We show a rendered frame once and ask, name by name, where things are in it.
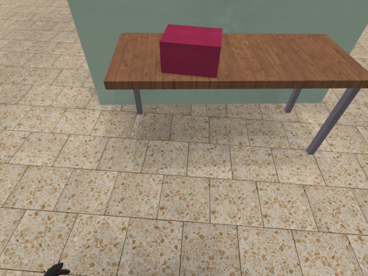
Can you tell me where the table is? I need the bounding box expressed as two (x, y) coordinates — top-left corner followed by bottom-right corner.
(103, 33), (368, 155)

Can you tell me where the carton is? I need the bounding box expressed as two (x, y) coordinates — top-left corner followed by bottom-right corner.
(159, 24), (223, 78)

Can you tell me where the robot left hand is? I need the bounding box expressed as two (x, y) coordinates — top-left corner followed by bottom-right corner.
(44, 262), (70, 276)

